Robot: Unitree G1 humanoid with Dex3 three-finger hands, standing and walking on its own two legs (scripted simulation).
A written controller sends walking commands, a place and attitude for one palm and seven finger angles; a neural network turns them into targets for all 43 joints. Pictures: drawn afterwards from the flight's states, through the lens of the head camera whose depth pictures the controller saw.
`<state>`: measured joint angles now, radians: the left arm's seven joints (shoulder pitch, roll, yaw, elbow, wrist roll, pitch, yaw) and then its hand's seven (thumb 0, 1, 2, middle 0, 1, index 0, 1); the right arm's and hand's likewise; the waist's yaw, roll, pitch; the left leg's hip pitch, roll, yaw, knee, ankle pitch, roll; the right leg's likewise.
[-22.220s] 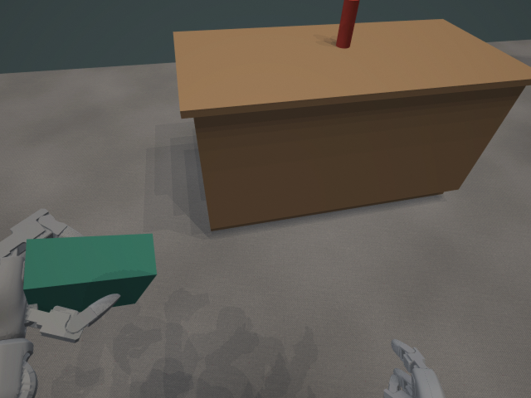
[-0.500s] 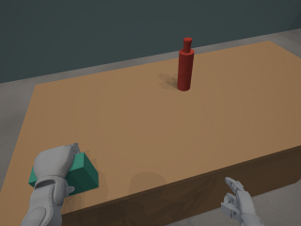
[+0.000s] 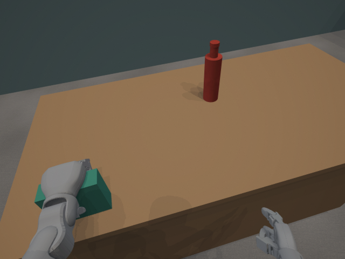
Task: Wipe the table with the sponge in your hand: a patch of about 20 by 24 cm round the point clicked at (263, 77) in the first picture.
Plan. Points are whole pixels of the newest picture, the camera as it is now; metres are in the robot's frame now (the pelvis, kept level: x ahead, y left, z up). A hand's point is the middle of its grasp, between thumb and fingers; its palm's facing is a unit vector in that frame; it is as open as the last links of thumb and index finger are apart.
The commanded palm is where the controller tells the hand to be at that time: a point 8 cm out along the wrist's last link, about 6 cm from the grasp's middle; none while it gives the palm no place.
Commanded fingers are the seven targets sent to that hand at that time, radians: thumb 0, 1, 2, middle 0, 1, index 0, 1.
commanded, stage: wipe forward along the first lane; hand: left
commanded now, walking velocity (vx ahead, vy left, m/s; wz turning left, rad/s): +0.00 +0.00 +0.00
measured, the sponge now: (80, 201) +0.23 +0.29 -0.01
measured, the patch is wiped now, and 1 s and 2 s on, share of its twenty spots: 0.05 0.40 0.50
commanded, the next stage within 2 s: slide across to the middle lane in 1.42 s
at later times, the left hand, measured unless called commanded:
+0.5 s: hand (77, 171) +0.29 +0.31 +0.03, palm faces -0.11 -0.01 -0.99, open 9.4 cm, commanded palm +0.28 +0.30 +0.06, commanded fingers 0.00 0.10 1.30 -1.20 -1.60 -1.20 -1.60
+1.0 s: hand (78, 152) +0.35 +0.34 +0.03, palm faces -0.14 +0.00 -0.99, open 9.4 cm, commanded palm +0.33 +0.33 +0.07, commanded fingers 0.00 0.10 1.30 -1.20 -1.60 -1.20 -1.60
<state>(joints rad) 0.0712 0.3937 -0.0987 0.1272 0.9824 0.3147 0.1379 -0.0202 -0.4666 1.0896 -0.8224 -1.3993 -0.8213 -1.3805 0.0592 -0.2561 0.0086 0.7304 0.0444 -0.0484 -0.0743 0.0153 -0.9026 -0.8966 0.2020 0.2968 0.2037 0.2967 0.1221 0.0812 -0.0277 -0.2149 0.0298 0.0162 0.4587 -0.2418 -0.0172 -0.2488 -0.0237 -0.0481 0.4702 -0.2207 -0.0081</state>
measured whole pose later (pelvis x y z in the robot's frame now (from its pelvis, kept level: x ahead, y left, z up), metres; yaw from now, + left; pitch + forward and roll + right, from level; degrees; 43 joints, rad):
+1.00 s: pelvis -0.01 +0.00 -0.01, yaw +0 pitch +9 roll +0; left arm -0.47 0.54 0.04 0.81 1.01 0.11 0.16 0.02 -0.53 1.17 -0.84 -1.36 -0.84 -1.40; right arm 0.21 -0.29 -0.02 0.76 0.08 0.00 -0.08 0.01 -0.90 -0.90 0.20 0.30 0.20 0.30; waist 0.02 0.05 -0.08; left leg -0.48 0.04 0.00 0.58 -0.26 -0.01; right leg -0.50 -0.02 -0.05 0.57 -0.23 -0.01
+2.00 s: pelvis +0.02 +0.02 -0.01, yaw +0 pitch +12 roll -1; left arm -0.63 0.50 -0.05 0.91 1.01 0.21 0.20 0.00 -0.50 1.16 -0.80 -1.39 -0.80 -1.46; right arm 0.20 -0.25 -0.02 0.78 0.07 0.04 -0.04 0.01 -0.90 -0.90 0.20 0.30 0.20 0.30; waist -0.01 0.04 -0.10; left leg -0.46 0.02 0.02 0.55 -0.29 0.01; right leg -0.47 -0.03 -0.04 0.51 -0.24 0.02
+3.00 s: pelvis +0.03 +0.01 +0.00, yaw +0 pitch +7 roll +0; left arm -0.33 0.33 -0.21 0.50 1.00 0.45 0.22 0.03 -0.43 1.10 -0.73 -1.45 -0.76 -1.47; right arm 0.09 -0.27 0.00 0.71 0.08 0.09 -0.03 0.01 -0.90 -0.90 0.20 0.30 0.20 0.30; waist 0.06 0.06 -0.12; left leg -0.34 0.02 0.03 0.52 -0.30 0.00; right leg -0.37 -0.03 -0.03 0.52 -0.27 0.01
